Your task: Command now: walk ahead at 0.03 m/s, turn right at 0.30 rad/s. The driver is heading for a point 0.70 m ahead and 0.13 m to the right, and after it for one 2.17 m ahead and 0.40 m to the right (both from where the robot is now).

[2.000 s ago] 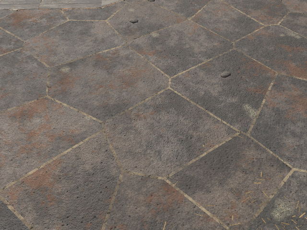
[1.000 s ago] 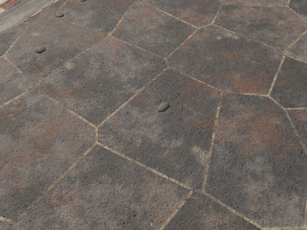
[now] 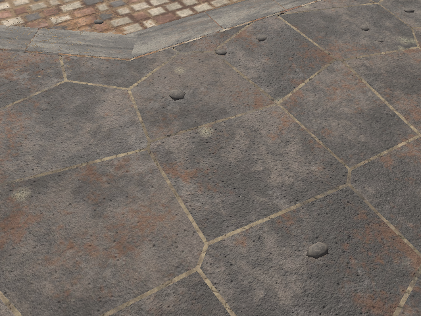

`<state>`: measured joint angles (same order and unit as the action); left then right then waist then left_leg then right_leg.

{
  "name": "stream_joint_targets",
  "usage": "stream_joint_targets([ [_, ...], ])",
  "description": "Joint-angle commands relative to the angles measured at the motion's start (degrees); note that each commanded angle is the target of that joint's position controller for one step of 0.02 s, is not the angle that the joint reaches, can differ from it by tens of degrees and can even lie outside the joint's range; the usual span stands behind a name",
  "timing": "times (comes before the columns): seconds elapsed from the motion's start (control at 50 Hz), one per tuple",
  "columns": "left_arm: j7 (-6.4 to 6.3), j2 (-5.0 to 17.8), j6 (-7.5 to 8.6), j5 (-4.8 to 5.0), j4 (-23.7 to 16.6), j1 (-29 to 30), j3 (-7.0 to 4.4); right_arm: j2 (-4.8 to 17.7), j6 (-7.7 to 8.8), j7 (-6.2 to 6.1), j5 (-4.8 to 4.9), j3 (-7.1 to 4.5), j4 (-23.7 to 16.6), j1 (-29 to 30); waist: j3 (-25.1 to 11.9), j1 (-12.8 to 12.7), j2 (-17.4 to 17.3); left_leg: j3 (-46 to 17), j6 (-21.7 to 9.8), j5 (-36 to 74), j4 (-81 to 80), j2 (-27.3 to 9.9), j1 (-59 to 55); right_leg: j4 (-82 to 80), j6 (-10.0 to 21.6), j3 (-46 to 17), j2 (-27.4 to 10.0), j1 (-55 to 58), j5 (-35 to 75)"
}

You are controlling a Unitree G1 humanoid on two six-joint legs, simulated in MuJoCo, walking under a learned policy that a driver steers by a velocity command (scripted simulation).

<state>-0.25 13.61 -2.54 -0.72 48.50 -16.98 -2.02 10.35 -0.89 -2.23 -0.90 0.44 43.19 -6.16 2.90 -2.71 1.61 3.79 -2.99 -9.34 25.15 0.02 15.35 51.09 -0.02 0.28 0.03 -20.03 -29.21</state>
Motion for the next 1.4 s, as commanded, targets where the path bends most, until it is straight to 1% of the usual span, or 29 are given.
stream_joint_targets([
  [0.02,-0.28,5.1,-0.43,-0.19,-1.9,-3.8,-2.17,9.6,0.14,-0.84,-0.02,-3.15,-2.0,-1.3,-5.3,1.2,-7.8,-7.7,-9.9,18.3,-7.8,-15.2,-4.5,6.5,-1.1,0.1,-0.1,-2.4,0.9],
  [0.14,0.83,4.1,-1.12,-0.01,-4.7,-0.5,-2.01,10.8,-0.29,-0.23,-0.91,-4.4,-0.5,-1.8,-6.0,2.8,-10.9,-6.8,-9.9,8.7,-5.8,-16.9,-3.8,-5.7,0.5,2.8,-0.5,1.3,2.3],
  [0.2,1.35,4.3,-0.41,-0.01,-4.2,-4.4,-2.12,12.5,-0.77,-0.09,-0.29,-5.28,-0.3,-0.3,-6.7,-0.2,-8.2,-3.6,-5.3,4.8,0.1,-16.1,0.9,-20.2,3.2,4.2,0.8,10.6,10.9],
  [0.22,1.31,6.5,0.18,-0.62,-4.3,-4.6,-2.58,11.6,-1.2,0.14,-0.43,-5.41,0.4,-2.4,-4.3,-0.1,-1.1,0.0,-1.0,-4.1,7.3,-13.0,5.8,-29.5,4.5,-2.9,-1.6,12.7,13.6],
  [0.24,0.84,14.1,0.67,-0.93,-6.6,-3.2,-4.19,6.9,-1.74,0.51,-0.47,-4.28,-1.8,-3.7,-2.5,1.3,16.1,6.0,4.8,-21.9,21.8,-3.5,19.5,-37.8,9.2,-28.3,-18.7,14.4,17.3],
  [0.26,0.3,17.0,0.5,-1.31,-6.0,-5.7,-5.18,8.9,-2.44,-0.24,-0.64,-4.45,-3.9,3.1,1.3,-1.9,13.4,-2.0,4.6,-26.3,29.9,0.3,20.3,-39.2,14.7,-32.2,-22.6,6.1,28.7],
  [0.3,-0.42,12.1,0.38,-0.3,-6.3,-0.4,-4.02,9.2,-2.49,0.08,0.22,-4.63,-2.4,0.8,2.4,2.4,5.0,-5.9,3.8,-16.1,35.0,-1.4,18.4,-37.1,13.4,-21.6,-14.8,4.8,24.2],
  [0.34,-0.49,10.1,0.38,0.13,-8.1,4.3,-3.56,10.8,-1.76,0.75,-0.92,-5.26,-0.1,-2.8,-0.5,3.7,5.6,-5.3,3.8,-10.7,36.8,-0.6,18.7,-35.3,11.4,-17.4,-10.0,9.3,29.0],
  [0.38,-0.08,9.5,0.79,0.63,-7.8,1.6,-3.54,10.7,-1.53,1.47,-1.1,-5.36,0.2,-4.2,-5.0,3.0,3.3,-5.6,4.5,-9.3,37.9,-0.5,18.3,-35.0,11.8,-17.4,-9.2,13.8,27.9],
  [0.42,-0.02,9.7,1.05,0.57,-7.1,-0.6,-3.76,10.3,-1.48,1.8,-1.0,-5.25,-0.6,-1.8,-3.1,1.5,3.9,-6.0,5.2,-8.4,35.2,-1.0,21.8,-37.5,12.4,-20.7,-9.1,16.5,14.9],
  [0.56,-0.44,11.9,1.44,0.03,-6.7,-3.4,-4.57,10.5,-0.93,0.68,-0.07,-4.82,-1.8,-0.4,-3.4,0.0,4.7,-7.1,5.8,-12.1,24.4,0.6,19.2,-32.8,14.3,-24.4,-9.5,18.3,32.2],
  [0.6,-0.42,10.8,1.49,-0.33,-7.1,-2.0,-4.05,10.2,-0.93,0.65,0.11,-4.51,-1.0,-2.1,-4.6,0.5,4.7,-6.2,5.1,-12.2,22.4,0.4,15.1,-32.1,14.1,-23.0,-9.5,16.4,34.9],
  [0.68,-0.69,7.6,1.62,-1.14,-6.5,1.2,-2.1,8.6,-1.01,0.57,0.5,-3.51,0.1,-3.4,-5.3,1.2,4.3,-4.7,3.2,-11.8,13.7,0.5,2.1,-31.4,12.1,-20.5,-8.8,9.6,37.9],
  [0.74,-1.36,6.5,1.82,-0.65,-4.8,2.4,-0.57,7.3,-0.38,0.38,0.25,-2.59,2.1,-5.9,-3.9,3.6,1.5,-6.9,1.6,1.7,-6.8,-0.2,-12.2,-29.9,7.2,-18.3,-7.0,3.7,30.2],
  [0.76,-1.39,6.0,2.15,-0.88,-4.8,1.0,-0.31,10.7,0.38,0.07,-0.54,-2.99,1.8,-5.6,-4.1,2.2,-3.4,-16.0,0.3,5.0,-9.3,-6.9,-14.5,-26.7,4.9,-15.9,-4.2,2.2,24.3],
  [0.78,-1.45,6.6,2.01,-0.29,-4.7,-1.8,-0.68,16.2,0.81,0.38,-0.37,-3.74,0.4,-2.0,-3.2,-1.2,-9.2,-25.0,-3.9,13.3,-9.2,-14.1,-11.2,-24.4,3.1,-9.6,2.5,1.1,13.6],
  [0.8,-1.93,7.8,1.34,-0.45,-3.4,-1.2,-0.87,14.9,0.74,1.12,0.26,-3.64,1.5,-3.0,-3.6,0.2,-10.5,-26.9,-8.2,14.4,-8.5,-16.0,-5.5,-24.9,2.6,-6.9,2.7,6.9,9.6],
  [0.86,-2.13,8.2,1.53,-0.23,-3.3,2.7,-1.26,14.3,0.39,1.79,0.51,-3.99,1.6,-2.8,-2.4,1.4,-12.5,-25.4,-6.0,11.5,-7.0,-10.0,-5.4,-22.4,1.8,-4.4,4.0,6.7,11.8],
  [0.98,-2.38,6.3,1.82,0.55,-4.5,5.1,-1.23,15.8,-0.71,1.51,0.33,-6.04,2.8,-7.0,-5.1,3.8,-10.0,-31.6,-9.7,18.8,-5.3,-11.2,-11.1,-12.2,0.4,-3.6,4.8,-1.7,1.2],
  [1.08,-2.57,5.9,2.48,0.76,-3.9,0.3,-1.04,15.6,-2.32,2.13,0.66,-7.08,1.2,-0.1,-6.2,0.0,-9.1,-28.8,-4.9,10.3,-3.6,-5.3,-2.3,-26.5,1.0,-2.5,5.1,10.1,11.0],
  [1.1,-2.92,7.7,2.59,0.21,-3.5,-1.1,-1.53,14.5,-2.4,2.22,0.89,-6.88,0.5,0.7,-5.8,-0.5,-6.9,-27.2,-2.0,2.7,-1.3,-2.4,3.2,-33.1,1.8,-5.2,2.6,15.3,12.8],
  [1.12,-3.39,12.9,2.5,-0.95,-4.0,-1.6,-2.57,11.4,-2.09,2.33,1.04,-6.13,-0.3,-0.9,-5.4,0.7,3.2,-21.1,1.1,-10.0,7.7,3.2,10.9,-39.9,4.8,-17.7,-9.5,19.4,7.9],
  [1.14,-3.17,17.4,2.05,-1.31,-6.1,4.1,-3.5,11.0,-1.94,1.8,0.61,-6.13,-0.3,-2.4,-2.6,1.8,12.6,-9.8,2.5,-21.8,19.3,10.0,16.1,-42.2,11.0,-28.8,-20.5,13.5,12.1],
  [1.16,-2.8,14.1,2.02,-1.65,-6.4,4.2,-2.71,14.8,-1.96,1.63,-0.82,-6.9,0.6,-2.8,-1.8,2.5,6.4,-10.6,2.6,-22.6,30.0,5.1,13.6,-39.5,14.2,-26.6,-22.1,9.3,22.0],
  [1.18,-2.64,10.4,2.17,-1.1,-6.9,6.4,-1.61,14.7,-2.09,1.89,-0.64,-7.25,2.0,-4.4,-1.3,4.3,2.4,-10.8,2.5,-20.0,34.6,4.7,12.4,-37.8,13.7,-20.9,-18.9,8.2,27.7],
  [1.2,-2.59,9.0,2.23,-0.9,-7.4,8.2,-1.15,14.0,-2.44,2.24,-0.57,-7.21,3.0,-6.2,-0.5,5.4,1.8,-10.0,2.9,-17.2,37.9,4.3,12.5,-36.4,11.9,-15.0,-15.3,8.5,31.8],
  [1.26,-2.78,9.6,2.47,-0.86,-7.0,5.8,-1.24,13.0,-3.19,3.69,-0.37,-6.6,3.0,-5.7,-1.7,3.6,5.6,-7.2,4.8,-14.7,37.8,3.8,15.6,-33.2,10.4,-7.6,-11.8,15.6,42.3],
  [1.34,-2.51,11.1,2.3,-0.74,-5.4,0.5,-1.97,12.0,-3.56,4.55,0.12,-5.82,0.5,-0.9,-2.4,0.2,6.1,-5.4,5.8,-15.7,30.9,2.3,17.1,-31.2,12.3,-6.6,-14.8,22.8,47.0],
  [1.4,-1.68,12.2,2.62,-1.3,-4.9,-1.5,-2.62,12.2,-3.77,5.65,-0.22,-5.46,-1.6,2.9,-2.1,-2.0,6.9,-3.7,4.5,-15.3,24.9,0.4,15.5,-36.9,12.5,-8.1,-16.3,22.1,18.6],
])
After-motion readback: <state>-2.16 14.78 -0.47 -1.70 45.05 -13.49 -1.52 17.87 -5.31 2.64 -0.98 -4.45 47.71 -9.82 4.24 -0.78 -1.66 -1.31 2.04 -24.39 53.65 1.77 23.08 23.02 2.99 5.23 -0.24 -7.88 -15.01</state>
